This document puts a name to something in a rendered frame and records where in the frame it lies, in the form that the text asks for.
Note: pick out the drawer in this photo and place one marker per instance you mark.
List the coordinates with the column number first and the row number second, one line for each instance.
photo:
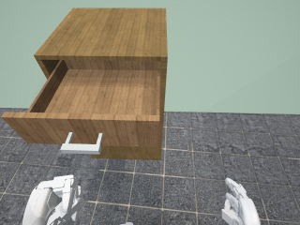
column 118, row 98

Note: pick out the handle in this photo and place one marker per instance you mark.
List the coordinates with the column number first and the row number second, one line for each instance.
column 81, row 148

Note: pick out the cabinet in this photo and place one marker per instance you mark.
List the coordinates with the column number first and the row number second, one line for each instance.
column 112, row 34

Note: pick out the left robot hand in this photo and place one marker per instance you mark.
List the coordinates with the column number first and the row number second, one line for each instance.
column 60, row 195

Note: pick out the right robot hand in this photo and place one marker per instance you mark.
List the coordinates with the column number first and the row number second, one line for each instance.
column 240, row 210

